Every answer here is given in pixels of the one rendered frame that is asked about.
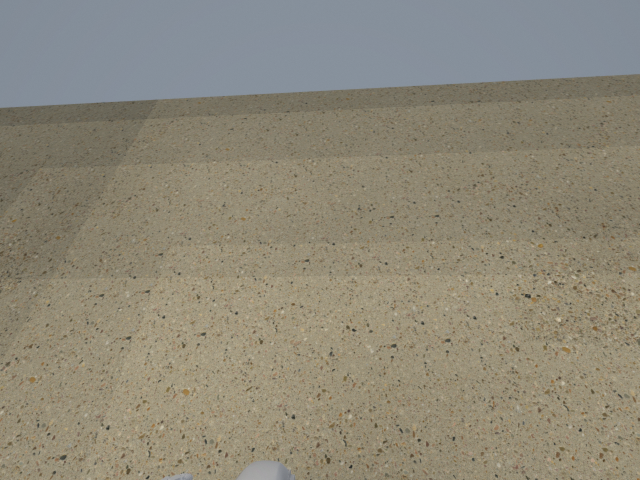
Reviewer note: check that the robot left thigh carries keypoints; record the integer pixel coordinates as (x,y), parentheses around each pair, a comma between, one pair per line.
(266,470)

